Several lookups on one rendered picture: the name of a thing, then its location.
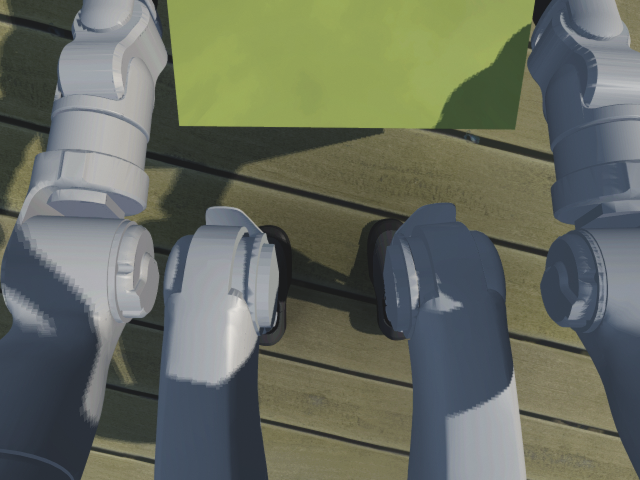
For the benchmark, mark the robot right upper arm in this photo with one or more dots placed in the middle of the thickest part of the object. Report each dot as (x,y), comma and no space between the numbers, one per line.
(591,284)

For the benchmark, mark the carton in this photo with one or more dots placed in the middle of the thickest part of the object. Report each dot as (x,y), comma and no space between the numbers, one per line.
(419,64)

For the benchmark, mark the robot left thigh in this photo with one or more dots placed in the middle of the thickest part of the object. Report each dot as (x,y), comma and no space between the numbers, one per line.
(208,419)

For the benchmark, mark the robot left upper arm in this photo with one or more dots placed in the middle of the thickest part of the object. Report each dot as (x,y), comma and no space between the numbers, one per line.
(71,284)

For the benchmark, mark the robot right hand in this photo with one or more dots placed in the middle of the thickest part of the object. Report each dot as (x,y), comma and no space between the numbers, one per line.
(539,8)

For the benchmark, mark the right robot forearm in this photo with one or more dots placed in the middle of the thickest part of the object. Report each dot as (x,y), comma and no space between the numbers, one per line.
(590,83)

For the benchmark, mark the robot right shin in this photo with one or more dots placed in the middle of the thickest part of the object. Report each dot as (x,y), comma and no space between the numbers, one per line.
(446,212)

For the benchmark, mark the left robot forearm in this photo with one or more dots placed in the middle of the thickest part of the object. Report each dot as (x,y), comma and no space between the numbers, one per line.
(101,117)

